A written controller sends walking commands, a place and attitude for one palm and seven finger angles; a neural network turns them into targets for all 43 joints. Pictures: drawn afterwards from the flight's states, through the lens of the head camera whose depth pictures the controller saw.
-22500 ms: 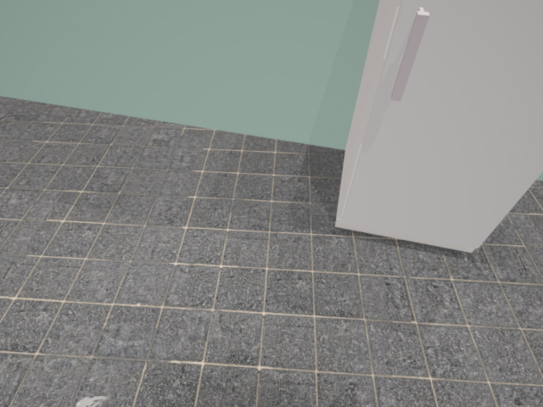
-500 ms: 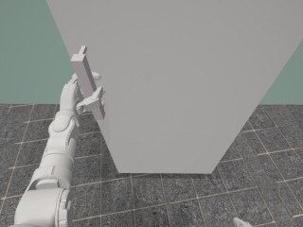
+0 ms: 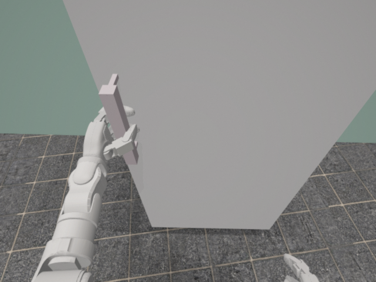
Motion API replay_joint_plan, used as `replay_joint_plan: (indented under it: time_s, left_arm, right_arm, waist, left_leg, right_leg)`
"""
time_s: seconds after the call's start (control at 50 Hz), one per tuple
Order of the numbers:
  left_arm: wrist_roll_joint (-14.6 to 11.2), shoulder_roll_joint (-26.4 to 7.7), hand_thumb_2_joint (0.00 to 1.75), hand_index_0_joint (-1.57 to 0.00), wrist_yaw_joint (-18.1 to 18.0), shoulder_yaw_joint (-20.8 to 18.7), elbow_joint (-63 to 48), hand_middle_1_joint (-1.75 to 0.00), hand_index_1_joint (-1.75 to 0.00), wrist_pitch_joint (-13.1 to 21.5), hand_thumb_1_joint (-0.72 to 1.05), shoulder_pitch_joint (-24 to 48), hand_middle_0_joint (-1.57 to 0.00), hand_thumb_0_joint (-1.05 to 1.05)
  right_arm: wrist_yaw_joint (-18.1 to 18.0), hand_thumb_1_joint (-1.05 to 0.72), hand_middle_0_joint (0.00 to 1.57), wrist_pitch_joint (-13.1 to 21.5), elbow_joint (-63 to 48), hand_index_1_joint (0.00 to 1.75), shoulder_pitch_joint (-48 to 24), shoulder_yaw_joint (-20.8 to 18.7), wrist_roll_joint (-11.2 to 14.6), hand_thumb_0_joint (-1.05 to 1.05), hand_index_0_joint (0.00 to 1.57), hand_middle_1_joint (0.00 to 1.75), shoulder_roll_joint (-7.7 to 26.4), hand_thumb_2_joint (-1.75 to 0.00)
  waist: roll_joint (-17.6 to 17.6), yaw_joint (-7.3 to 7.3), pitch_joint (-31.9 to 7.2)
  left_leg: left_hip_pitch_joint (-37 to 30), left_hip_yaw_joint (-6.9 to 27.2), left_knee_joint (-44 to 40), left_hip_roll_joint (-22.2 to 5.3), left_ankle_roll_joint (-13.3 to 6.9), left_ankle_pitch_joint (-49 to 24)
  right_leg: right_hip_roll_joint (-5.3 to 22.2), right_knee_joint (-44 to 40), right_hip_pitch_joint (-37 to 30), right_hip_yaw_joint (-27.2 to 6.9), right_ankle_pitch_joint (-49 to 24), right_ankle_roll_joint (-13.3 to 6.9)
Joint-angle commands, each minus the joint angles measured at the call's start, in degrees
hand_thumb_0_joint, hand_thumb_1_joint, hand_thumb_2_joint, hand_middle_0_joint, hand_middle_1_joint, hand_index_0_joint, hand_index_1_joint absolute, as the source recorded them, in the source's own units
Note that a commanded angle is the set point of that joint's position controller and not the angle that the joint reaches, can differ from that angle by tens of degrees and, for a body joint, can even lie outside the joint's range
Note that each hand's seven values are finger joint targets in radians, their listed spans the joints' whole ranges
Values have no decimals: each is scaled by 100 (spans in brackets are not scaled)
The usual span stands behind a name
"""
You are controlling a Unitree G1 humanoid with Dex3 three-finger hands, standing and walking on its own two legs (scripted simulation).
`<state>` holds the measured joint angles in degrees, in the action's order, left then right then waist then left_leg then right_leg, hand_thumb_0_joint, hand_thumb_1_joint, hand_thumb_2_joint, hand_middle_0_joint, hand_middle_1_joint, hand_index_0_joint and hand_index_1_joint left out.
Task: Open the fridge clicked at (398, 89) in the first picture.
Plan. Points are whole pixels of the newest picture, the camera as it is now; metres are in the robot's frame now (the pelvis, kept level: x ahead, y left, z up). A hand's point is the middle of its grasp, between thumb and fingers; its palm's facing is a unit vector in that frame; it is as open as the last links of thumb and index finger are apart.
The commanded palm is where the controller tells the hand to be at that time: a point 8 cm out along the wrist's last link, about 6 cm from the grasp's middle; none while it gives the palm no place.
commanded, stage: pull the door a little, standing still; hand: left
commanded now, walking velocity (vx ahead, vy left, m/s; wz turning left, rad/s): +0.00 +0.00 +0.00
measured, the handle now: (124, 123) +0.43 +0.16 +0.10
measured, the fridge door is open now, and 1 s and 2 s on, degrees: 1 31 59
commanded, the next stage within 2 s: walk backward, drawing the door open in 0.10 s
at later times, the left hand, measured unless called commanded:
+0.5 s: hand (129, 202) +0.24 +0.11 +0.11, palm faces +0.01 -0.99 -0.13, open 6.6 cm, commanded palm +0.21 +0.16 +0.11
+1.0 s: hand out of the picture +0.13 +0.05 +0.10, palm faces +0.18 -0.97 -0.17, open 6.9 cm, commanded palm +0.09 +0.09 +0.11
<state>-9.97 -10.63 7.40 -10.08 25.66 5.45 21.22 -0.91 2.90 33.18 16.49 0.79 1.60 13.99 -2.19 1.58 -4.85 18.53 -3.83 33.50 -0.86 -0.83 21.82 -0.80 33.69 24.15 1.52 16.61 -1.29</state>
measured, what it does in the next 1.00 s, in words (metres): walks backwards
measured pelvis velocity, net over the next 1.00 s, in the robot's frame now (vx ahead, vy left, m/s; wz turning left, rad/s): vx -0.11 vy -0.10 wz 0.19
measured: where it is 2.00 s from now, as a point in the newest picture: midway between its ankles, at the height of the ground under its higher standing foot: outside the picture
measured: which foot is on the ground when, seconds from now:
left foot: down 0.00-0.88, up 0.90-1.00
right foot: down 0.00-1.00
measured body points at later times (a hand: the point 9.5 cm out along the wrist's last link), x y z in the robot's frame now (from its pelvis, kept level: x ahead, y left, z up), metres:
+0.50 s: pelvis -0.02 +0.01 +0.01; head -0.02 -0.01 +0.46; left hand +0.23 +0.17 +0.12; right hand +0.18 -0.21 -0.07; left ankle -0.06 +0.11 -0.73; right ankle +0.00 -0.11 -0.73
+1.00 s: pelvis -0.11 -0.10 -0.01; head -0.10 -0.11 +0.44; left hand +0.11 +0.10 +0.12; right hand +0.07 -0.32 -0.11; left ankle -0.11 +0.05 -0.71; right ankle +0.00 -0.11 -0.73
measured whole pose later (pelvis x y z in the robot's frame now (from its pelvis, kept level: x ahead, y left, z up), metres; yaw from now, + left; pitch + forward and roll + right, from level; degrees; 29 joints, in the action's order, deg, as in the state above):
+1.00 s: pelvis -0.11 -0.10 -0.01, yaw +11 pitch -2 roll +1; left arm 0.3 -8.4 -6.3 5.1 -18.1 1.8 -15.6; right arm -6.3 1.9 35.2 13.6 -1.2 -0.8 12.0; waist -1.8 3.6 2.4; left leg 22.6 -0.6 47.3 -2.5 -0.1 21.5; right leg -1.0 32.5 22.2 14.2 9.7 -9.0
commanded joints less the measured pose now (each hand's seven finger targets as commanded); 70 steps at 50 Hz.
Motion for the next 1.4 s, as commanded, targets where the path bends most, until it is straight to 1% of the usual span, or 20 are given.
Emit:
replay_joint_plan:
  time_s: [0.0, 0.16, 0.2, 0.26, 0.42, 0.58, 0.86, 0.96, 1.0, 1.02, 1.04, 1.06, 1.1, 1.18, 1.22, 1.26, 1.3, 1.32, 1.36, 1.38]
  left_arm:
    - [-121, -863, 90, -45, 267, -183, -2091, -140, -140, 525, 90, 423, -45, 0]
    - [-210, -655, 90, -45, 223, 5, -4156, -140, -140, 98, 90, -1772, -45, 0]
    - [517, -1516, 90, -45, -410, 97, -4877, -140, -140, 372, 90, 409, -45, 0]
    - [689, -505, 90, -45, -847, 789, -4002, -140, -140, 270, 90, -1430, -45, 0]
    - [894, -168, 90, -45, -1120, 1398, -4789, -140, -140, 230, 90, -1981, -45, 0]
    - [1077, -194, 90, -45, -1276, 1366, -5061, -140, -140, 232, 90, -2374, -45, 0]
    - [1138, -363, 90, -45, -1360, 1256, -5760, -140, -140, 214, 90, -3051, -45, 0]
    - [1242, -355, 90, -45, -1282, 1185, -5843, -140, -140, 111, 90, -2834, -45, 0]
    - [1174, -261, 90, -45, -1243, 1409, -5993, -140, -140, 132, 90, -2639, -45, 0]
    - [1096, -116, 90, -45, -1202, 1597, -6128, -140, -140, 207, 90, -2513, -45, 0]
    - [1256, -303, 90, -45, -1223, 1480, -6139, -140, -140, 367, 90, -2410, -45, 0]
    - [1494, -562, 90, -45, -1214, 1225, -5979, -140, -140, 431, 90, -2549, -45, 0]
    - [1413, -457, 90, -45, -1179, 1246, -6338, -140, -140, 538, 90, -2404, -45, 0]
    - [1222, 13, 90, -45, -1209, 1555, -5764, -140, -140, 460, 90, -2499, -45, 0]
    - [1270, -143, 90, -45, -1171, 1605, -6180, -140, -140, 574, 90, -1939, -45, 0]
    - [1291, -626, 90, -45, -1230, 1004, -6327, -140, -140, 671, 90, -1796, -45, 0]
    - [1244, -372, 90, -45, -1062, 1141, -5713, -140, -140, 520, 90, -2290, -45, 0]
    - [1287, -218, 90, -45, -972, 1305, -5992, -140, -140, 569, 90, -1888, -45, 0]
    - [1155, 65, 90, -45, -862, 1611, -5952, -140, -140, 608, 90, -1817, -45, 0]
    - [1138, 275, 90, -45, -834, 1818, -5861, -140, -140, 697, 90, -2017, -45, 0]
  right_arm:
    - [3, -90, 20, 285, -902, 30, -215, -225, 8, 0, 20, 30, 648, -90]
    - [17, -90, 20, 236, -1209, 30, -666, -169, 23, 0, 20, 30, 526, -90]
    - [-247, -90, 20, 135, -1122, 30, -776, -96, 45, 0, 20, 30, 523, -90]
    - [-448, -90, 20, -104, -951, 30, -775, -128, -132, 0, 20, 30, 516, -90]
    - [-458, -90, 20, -604, -1206, 30, -1191, -32, -255, 0, 20, 30, 381, -90]
    - [-453, -90, 20, -558, -1214, 30, -1428, -11, -372, 0, 20, 30, 319, -90]
    - [-525, -90, 20, 148, -808, 30, -1038, -201, -246, 0, 20, 30, 21, -90]
    - [-566, -90, 20, 349, -730, 30, -766, -166, -281, 0, 20, 30, -55, -90]
    - [-580, -90, 20, 533, -607, 30, -416, -123, -278, 0, 20, 30, -14, -90]
    - [-586, -90, 20, 684, -697, 30, -348, -200, -297, 0, 20, 30, 251, -90]
    - [-499, -90, 20, 707, -918, 30, -830, -233, -461, 0, 20, 30, 430, -90]
    - [-474, -90, 20, 599, -771, 30, -1171, -281, -545, 0, 20, 30, 369, -90]
    - [-435, -90, 20, 560, -650, 30, -1453, -326, -479, 0, 20, 30, 330, -90]
    - [-394, -90, 20, 806, -501, 30, -1231, -393, -278, 0, 20, 30, 357, -90]
    - [-347, -90, 20, 860, -338, 30, -929, -379, -202, 0, 20, 30, -34, -90]
    - [-321, -90, 20, 870, -339, 30, -981, -280, -271, 0, 20, 30, -376, -90]
    - [-447, -90, 20, 949, -393, 30, -1175, -453, -194, 0, 20, 30, -82, -90]
    - [-505, -90, 20, 971, -410, 30, -1078, -361, -257, 0, 20, 30, -139, -90]
    - [-601, -90, 20, 975, -303, 30, -750, -319, -273, 0, 20, 30, 13, -90]
    - [-566, -90, 20, 997, -416, 30, -855, -484, -343, 0, 20, 30, 460, -90]
  waist:
    - [378, -400, -2045]
    - [221, -483, -1608]
    - [172, -5, -1053]
    - [405, -1, -937]
    - [-30, 31, -1019]
    - [-120, -34, -387]
    - [859, 117, -502]
    - [1034, 99, -189]
    - [309, 380, 113]
    - [-1155, 590, 421]
    - [-1882, 222, 398]
    - [-1051, 142, 600]
    - [-750, 24, 850]
    - [-494, -59, -269]
    - [213, 195, -778]
    - [947, 117, -606]
    - [1778, -40, -330]
    - [1753, 62, -158]
    - [464, 495, -147]
    - [-1788, 335, -161]
  left_leg:
    - [-275, 159, -148, -5, -39, -3811]
    - [-505, 140, -280, -22, 11, -3740]
    - [-668, 248, -134, -105, -92, -2643]
    - [-1015, 411, -138, -138, -82, -2623]
    - [-1578, 887, -820, -640, -40, -4928]
    - [-80, 1442, -1463, -896, -329, -2619]
    - [-301, 268, 435, 130, 38, -572]
    - [-117, -214, 2148, -69, 51, 391]
    - [-1180, 258, 200, -327, -102, 72]
    - [-1360, 2663, -2023, -1575, -737, -123]
    - [-176, 5654, -3044, -3152, -1387, 379]
    - [538, 5272, -2828, -2967, -1201, 739]
    - [1073, 4039, -2138, -2420, -1112, 861]
    - [1026, 1712, -1550, -897, -134, 943]
    - [-111, 460, 159, 45, 215, -15]
    - [798, -204, 2494, 292, 408, 84]
    - [854, 127, 3309, -111, 239, 952]
    - [529, 148, 2588, -300, 205, 855]
    - [-1468, 710, -238, -526, -47, -1305]
    - [-2418, 3845, -1642, -2413, -507, -3936]
  right_leg:
    - [115, 110, -2116, -33, -3925, -73]
    - [139, -24, -2179, 40, -3826, -48]
    - [599, -581, -1833, -661, -3537, -52]
    - [835, -692, -1444, -585, -3460, -123]
    - [314, -245, -1190, 49, -2317, 187]
    - [290, -364, -1403, -89, -1126, 189]
    - [1101, -1770, -541, -142, 618, -86]
    - [1450, -1836, 4, 480, 736, -303]
    - [863, -475, 788, 942, 325, 316]
    - [128, 1851, 1783, 886, 579, 911]
    - [205, 3920, 1479, -522, 886, 745]
    - [440, 4325, 1096, -1106, 571, 407]
    - [511, 3733, 734, -1291, 704, 336]
    - [-293, -46, -1947, 356, 716, 302]
    - [351, -1439, -1487, 117, 234, 10]
    - [1524, -968, -1203, -239, -1938, -692]
    - [1862, -909, -803, -544, -2297, -1103]
    - [1673, -453, -798, -25, -2874, -980]
    - [815, 2113, 807, 770, -1811, -195]
    - [-33, 3789, 2239, 510, 1294, 433]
